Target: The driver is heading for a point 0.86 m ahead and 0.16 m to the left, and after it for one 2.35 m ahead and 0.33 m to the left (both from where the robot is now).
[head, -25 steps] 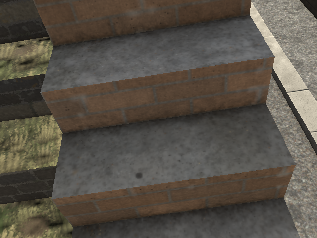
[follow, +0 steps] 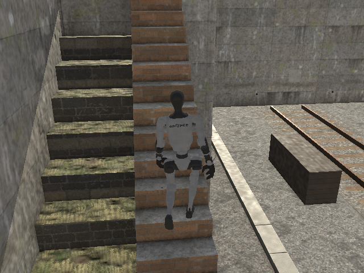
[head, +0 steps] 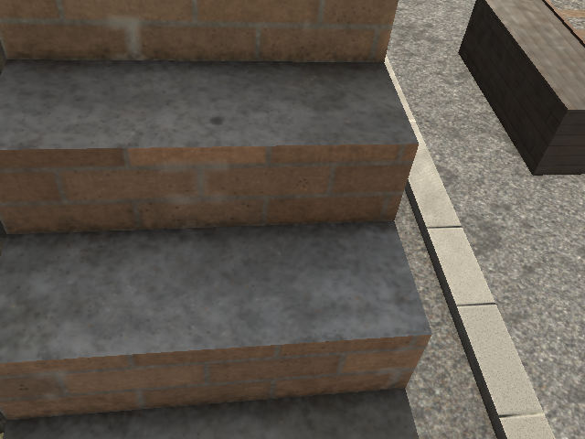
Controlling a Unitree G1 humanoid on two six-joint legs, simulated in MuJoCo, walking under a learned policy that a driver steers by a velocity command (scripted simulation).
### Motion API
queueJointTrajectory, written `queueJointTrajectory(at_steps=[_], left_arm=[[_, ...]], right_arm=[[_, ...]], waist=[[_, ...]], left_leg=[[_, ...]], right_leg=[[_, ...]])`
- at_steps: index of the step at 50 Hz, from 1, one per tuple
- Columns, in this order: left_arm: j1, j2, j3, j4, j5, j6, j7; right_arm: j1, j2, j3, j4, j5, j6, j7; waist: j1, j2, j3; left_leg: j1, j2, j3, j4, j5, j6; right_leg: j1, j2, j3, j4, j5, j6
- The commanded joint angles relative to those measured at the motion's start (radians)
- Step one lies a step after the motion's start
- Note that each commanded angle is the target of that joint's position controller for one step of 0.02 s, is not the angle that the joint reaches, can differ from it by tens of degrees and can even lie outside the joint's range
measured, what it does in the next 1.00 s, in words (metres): climbs: left foot 0.19 m higher, then right foot 0.19 m higher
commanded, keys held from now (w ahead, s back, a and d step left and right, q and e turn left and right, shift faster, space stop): w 1.00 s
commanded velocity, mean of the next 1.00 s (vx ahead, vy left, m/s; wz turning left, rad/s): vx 0.50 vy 0.00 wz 0.00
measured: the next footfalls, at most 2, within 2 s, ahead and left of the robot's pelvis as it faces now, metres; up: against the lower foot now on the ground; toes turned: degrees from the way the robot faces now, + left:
left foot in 0.42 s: +0.36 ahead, +0.17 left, +0.19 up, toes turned +8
right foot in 0.96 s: +0.64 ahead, +0.01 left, +0.38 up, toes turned -8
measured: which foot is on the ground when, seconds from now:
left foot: up 0.00-0.40, down 0.42-0.98, up 1.00-1.00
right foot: down 0.00-0.44, up 0.46-0.94, down 0.96-1.00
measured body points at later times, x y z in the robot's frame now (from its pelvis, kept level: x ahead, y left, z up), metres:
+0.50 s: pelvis +0.24 +0.09 +0.17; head +0.22 +0.07 +0.61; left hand +0.21 +0.32 +0.03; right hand +0.41 -0.09 +0.05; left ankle +0.32 +0.17 -0.45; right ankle +0.11 -0.05 -0.48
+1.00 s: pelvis +0.48 +0.08 +0.35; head +0.50 +0.12 +0.80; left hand +0.70 +0.23 +0.25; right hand +0.38 -0.12 +0.22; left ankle +0.35 +0.17 -0.36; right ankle +0.60 +0.02 -0.26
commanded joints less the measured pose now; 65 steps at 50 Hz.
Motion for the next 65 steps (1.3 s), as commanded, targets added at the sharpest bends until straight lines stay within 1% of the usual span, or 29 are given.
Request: queueJointTrajectory(at_steps=[1,3,5,9,14,16,18,19,21,22,23,24,26,29,35,39,41,42,44,45,47,48,49,50,52,54,56,61,65], left_arm=[[0.167,0.014,0.027,0.168,0.034,-0.051,0.003],[0.156,-0.073,0.001,0.23,0.055,-0.072,-0.004],[0.186,-0.068,-0.01,0.256,0.044,-0.096,-0.012],[0.296,0.041,0.003,0.29,0.019,-0.13,-0.033],[0.386,0.037,0.002,0.274,0.032,-0.114,-0.009],[0.432,0.072,0.014,0.294,0.001,-0.105,0.028],[0.337,0.074,0.005,0.239,-0.034,-0.1,0.041],[0.372,0.109,0.008,0.221,-0.052,-0.11,0.042],[0.329,0.268,0.05,0.19,-0.075,-0.108,0.02],[0.353,0.261,0.064,0.178,-0.043,-0.102,0.015],[0.333,0.113,0.06,0.123,-0.046,-0.088,-0.027],[0.215,0.071,0.063,0.061,-0.003,-0.077,-0.044],[0.036,0.014,0.044,-0.094,0.052,-0.092,-0.045],[0.106,-0.065,-0.003,-0.117,0.013,-0.077,-0.02],[-0.003,-0.077,-0.029,-0.119,-0.004,-0.041,0.006],[-0.301,-0.074,-0.04,-0.272,-0.001,-0.033,0.011],[-0.395,-0.08,-0.055,-0.341,-0.003,-0.005,-0.001],[-0.415,-0.075,-0.067,-0.357,-0.015,0.002,-0.007],[-0.323,-0.086,-0.073,-0.295,-0.036,-0.006,-0.015],[-0.237,-0.07,-0.068,-0.265,-0.045,-0.009,-0.012],[0.134,0.007,-0.028,-0.154,-0.051,-0.003,-0.008],[0.273,0.098,0.003,-0.09,-0.027,-0.015,-0.016],[0.39,0.228,0.052,-0.015,0.0,-0.002,0.007],[0.341,0.276,0.095,-0.021,0.0,0.036,0.019],[0.074,0.17,0.077,0.052,-0.019,-0.01,0.013],[0.09,-0.028,0.021,0.197,0.029,-0.043,0.009],[0.129,-0.069,0.006,0.257,0.04,-0.063,-0.001],[0.246,0.042,0.001,0.301,0.011,-0.125,-0.027],[0.279,0.077,0.004,0.286,0.007,-0.126,-0.031]], right_arm=[[-0.292,0.072,0.039,-0.306,-0.031,-0.013,-0.021],[-0.131,0.127,0.064,-0.27,-0.021,0.008,-0.031],[-0.102,0.135,0.074,-0.244,0.006,0.031,-0.039],[-0.285,0.142,0.085,-0.313,0.036,0.042,-0.064],[-0.556,0.081,0.077,-0.48,0.009,0.079,-0.028],[-0.612,0.109,0.098,-0.506,0.033,0.099,-0.012],[-0.464,0.085,0.093,-0.425,0.044,0.1,-0.004],[-0.35,0.089,0.082,-0.37,0.028,0.094,0.002],[-0.078,-0.002,0.045,-0.3,0.011,0.083,0.004],[-0.032,-0.066,0.019,-0.265,-0.021,0.09,0.006],[0.014,-0.176,-0.02,-0.211,-0.003,0.11,-0.017],[-0.047,-0.247,-0.057,-0.199,0.006,0.133,-0.027],[-0.251,-0.083,-0.014,-0.107,0.003,0.092,-0.014],[-0.182,0.126,0.032,0.071,-0.029,0.036,-0.011],[0.015,0.004,0.03,0.132,-0.023,-0.028,0.007],[0.086,-0.021,0.033,0.148,-0.012,-0.03,0.014],[0.141,0.029,0.048,0.164,-0.006,-0.012,-0.015],[0.16,-0.013,0.035,0.154,0.012,-0.011,-0.034],[0.099,0.0,0.041,0.12,0.038,-0.011,-0.054],[0.164,-0.058,0.032,0.104,0.043,-0.025,-0.061],[0.149,-0.205,-0.006,0.081,0.03,-0.049,-0.047],[0.063,-0.247,-0.032,0.039,0.032,-0.063,-0.025],[0.07,-0.149,-0.026,-0.016,0.052,-0.059,0.012],[-0.097,-0.166,-0.044,-0.056,0.025,-0.044,0.031],[-0.27,-0.02,-0.01,-0.234,-0.046,-0.031,0.015],[-0.229,0.101,0.042,-0.286,-0.04,-0.012,-0.01],[-0.111,0.16,0.072,-0.255,-0.012,0.014,-0.017],[-0.246,0.152,0.087,-0.285,0.035,0.038,-0.054],[-0.504,0.082,0.085,-0.425,0.009,0.056,-0.028]], waist=[[0.013,0.105,0.025],[-0.082,0.109,0.1],[-0.091,0.081,0.129],[-0.035,-0.027,0.139],[0.019,-0.089,0.13],[0.029,-0.142,0.101],[-0.032,-0.103,-0.001],[-0.051,-0.155,-0.102],[-0.176,-0.239,-0.307],[-0.162,-0.165,-0.334],[-0.132,0.127,-0.338],[-0.139,0.171,-0.347],[0.004,0.094,0.009],[0.102,0.012,0.149],[0.054,-0.02,0.113],[-0.013,0.013,0.133],[-0.043,0.096,0.122],[-0.068,0.164,0.091],[-0.015,0.129,0.018],[0.009,0.165,-0.109],[0.175,0.316,-0.338],[0.234,0.238,-0.417],[0.207,-0.015,-0.457],[0.256,-0.087,-0.5],[0.071,-0.023,-0.211],[-0.043,0.081,0.091],[-0.099,0.086,0.13],[-0.057,-0.01,0.128],[-0.022,0.02,0.168]], left_leg=[[-0.501,-0.03,-0.068,0.644,-0.058,0.037],[-0.529,-0.023,-0.076,0.574,-0.071,0.05],[-0.59,-0.042,-0.054,0.52,-0.027,0.037],[-0.919,-0.074,0.027,0.926,-0.176,0.029],[-0.856,0.029,0.168,0.508,-0.145,0.012],[-0.657,0.079,0.197,0.219,-0.26,0.078],[-0.283,0.024,0.283,-0.147,-0.401,0.123],[-0.128,-0.035,0.336,-0.149,-0.381,0.115],[0.172,-0.104,0.24,-0.474,-0.394,0.078],[0.267,-0.013,-0.068,-0.616,-0.445,0.094],[0.391,0.198,-0.658,-1.115,-0.731,0.155],[0.307,0.28,-1.029,-1.427,-1.108,0.176],[-0.007,0.271,-0.741,-1.343,-0.987,0.135],[-0.129,0.211,-0.34,-1.227,-0.609,0.062],[0.155,0.224,-0.105,-1.335,-0.305,0.064],[0.282,0.191,-0.021,-1.43,-0.324,0.018],[0.258,0.158,0.009,-1.499,-0.125,0.028],[0.287,0.18,0.046,-1.622,0.106,0.057],[0.289,0.147,0.198,-1.579,0.749,0.059],[0.315,0.166,0.204,-1.443,1.285,0.07],[0.528,0.236,0.168,-1.099,1.629,0.113],[0.43,0.211,0.143,-0.871,1.435,0.113],[0.024,0.046,0.106,-0.473,0.868,0.044],[-0.094,-0.131,0.061,0.137,0.033,0.009],[-0.36,-0.051,-0.075,0.599,0.049,0.021],[-0.515,-0.014,-0.076,0.624,-0.11,0.059],[-0.551,-0.03,-0.08,0.589,-0.085,0.074],[-0.875,-0.071,0.008,0.912,-0.149,0.061],[-0.916,0.017,0.101,0.546,-0.145,0.041]], right_leg=[[0.254,-0.319,0.737,-0.788,-0.295,-0.067],[0.186,-0.262,0.511,-0.791,-0.112,-0.009],[0.192,-0.253,0.38,-0.778,0.003,-0.002],[0.384,-0.305,0.385,-0.881,0.105,-0.051],[0.433,-0.263,0.256,-1.011,0.072,-0.013],[0.507,-0.293,0.199,-1.191,0.292,-0.041],[0.525,-0.237,0.03,-1.089,1.06,-0.038],[0.586,-0.272,0.056,-0.971,1.583,-0.062],[0.711,-0.277,0.062,-0.59,1.807,-0.042],[0.617,-0.244,0.125,-0.321,1.579,-0.009],[0.248,-0.053,0.161,0.033,0.574,0.042],[0.086,0.047,0.3,0.625,0.289,0.072],[-0.162,-0.016,0.347,0.959,0.406,0.034],[-0.251,-0.027,0.369,0.994,0.408,-0.013],[-0.563,-0.019,0.251,1.097,0.35,-0.026],[-0.747,-0.064,0.135,0.989,0.201,-0.014],[-0.63,-0.086,0.065,0.809,0.217,-0.005],[-0.495,-0.107,0.013,0.619,0.127,-0.012],[-0.104,-0.062,-0.062,0.277,0.019,-0.053],[0.122,0.03,-0.114,0.189,-0.008,-0.06],[0.358,0.074,-0.022,-0.013,-0.038,-0.065],[0.579,0.032,0.125,-0.149,0.01,-0.071],[0.792,-0.221,0.72,-0.415,-0.099,-0.189],[0.694,-0.343,1.173,-0.852,-0.434,-0.239],[0.423,-0.343,0.974,-0.874,-0.467,-0.135],[0.161,-0.29,0.664,-0.809,-0.292,-0.053],[0.135,-0.253,0.445,-0.786,-0.08,0.002],[0.336,-0.294,0.393,-0.874,0.104,-0.039],[0.393,-0.268,0.279,-0.958,0.0,0.034]])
